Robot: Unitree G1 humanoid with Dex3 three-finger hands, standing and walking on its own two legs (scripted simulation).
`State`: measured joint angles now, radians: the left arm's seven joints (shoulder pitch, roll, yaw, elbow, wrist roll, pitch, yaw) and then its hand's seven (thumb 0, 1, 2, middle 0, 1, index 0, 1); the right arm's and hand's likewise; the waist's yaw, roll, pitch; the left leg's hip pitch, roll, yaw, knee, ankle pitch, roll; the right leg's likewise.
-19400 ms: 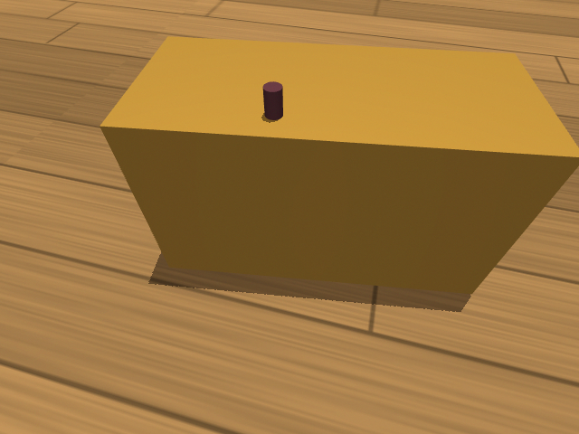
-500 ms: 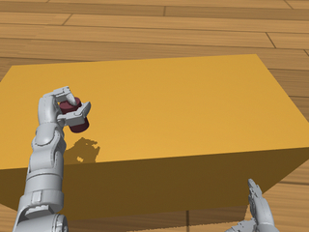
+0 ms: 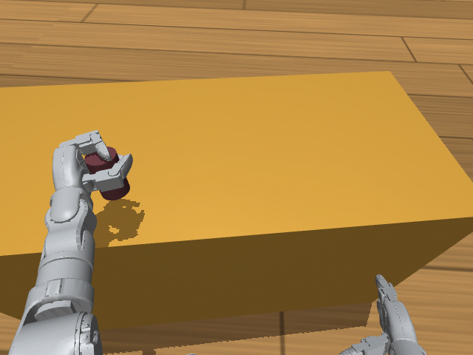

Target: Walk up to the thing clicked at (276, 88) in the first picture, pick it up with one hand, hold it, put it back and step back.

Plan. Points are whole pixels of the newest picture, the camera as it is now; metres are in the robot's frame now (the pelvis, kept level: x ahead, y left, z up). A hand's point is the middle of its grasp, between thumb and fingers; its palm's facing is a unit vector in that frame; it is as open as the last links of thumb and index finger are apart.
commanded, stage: lower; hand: left
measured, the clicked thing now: (108, 174) +0.41 +0.22 +0.07
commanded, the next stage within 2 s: loosen in 0.92 s
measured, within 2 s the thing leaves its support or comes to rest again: rests again in 0.68 s
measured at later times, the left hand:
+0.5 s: hand (122, 181) +0.41 +0.21 +0.04, palm faces +0.20 -0.98 -0.01, open 4.6 cm
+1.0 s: hand (124, 188) +0.42 +0.22 +0.01, palm faces +0.20 -0.98 -0.01, open 4.6 cm
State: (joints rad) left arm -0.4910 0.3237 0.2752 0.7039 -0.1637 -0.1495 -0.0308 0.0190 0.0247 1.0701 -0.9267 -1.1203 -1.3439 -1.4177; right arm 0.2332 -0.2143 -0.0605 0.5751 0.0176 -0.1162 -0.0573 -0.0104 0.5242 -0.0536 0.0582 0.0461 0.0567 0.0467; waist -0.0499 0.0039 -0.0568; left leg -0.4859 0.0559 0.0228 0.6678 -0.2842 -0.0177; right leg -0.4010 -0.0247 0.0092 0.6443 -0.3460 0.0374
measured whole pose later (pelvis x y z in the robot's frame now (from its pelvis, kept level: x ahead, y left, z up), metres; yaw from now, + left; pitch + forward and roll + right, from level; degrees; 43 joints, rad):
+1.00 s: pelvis +0.00 +0.00 -0.04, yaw +0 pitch +14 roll -2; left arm -0.49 0.33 0.31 0.81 -0.13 -0.39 -0.05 0.02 0.03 1.07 -0.92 -1.12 -1.35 -1.42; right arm 0.39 -0.22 -0.05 0.15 -0.01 0.00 0.01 -0.01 0.51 -0.06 0.06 0.05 0.06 0.05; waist -0.09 -0.02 -0.11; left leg -0.80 0.07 0.00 0.96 -0.40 -0.02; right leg -0.70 -0.01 0.00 0.92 -0.47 0.04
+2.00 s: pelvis +0.01 +0.00 -0.04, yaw +0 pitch +13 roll -2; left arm -0.49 0.42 0.40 0.74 -0.15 -0.30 -0.10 -0.01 -0.38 0.11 -0.10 -0.09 -0.11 -0.08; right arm 0.42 -0.25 -0.06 0.07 0.01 0.08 -0.01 -0.01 0.53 -0.05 0.06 0.05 0.06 0.05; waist -0.09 -0.02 -0.13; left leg -0.75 0.07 0.00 0.95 -0.42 -0.02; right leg -0.66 -0.01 0.01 0.91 -0.48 0.04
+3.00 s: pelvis +0.01 +0.00 +0.00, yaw +2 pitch +1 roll +0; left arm 0.56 0.30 0.22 -0.29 -0.08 -0.11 0.05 -0.01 -0.53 0.01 -0.07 -0.06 -0.08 -0.04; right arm 0.36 -0.23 -0.14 0.37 0.05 -0.03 -0.06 -0.01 0.51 -0.06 0.06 0.05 0.06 0.05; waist 0.04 0.03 -0.05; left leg -0.38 0.04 0.00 0.66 -0.31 -0.02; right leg -0.29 -0.04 -0.01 0.65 -0.38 0.03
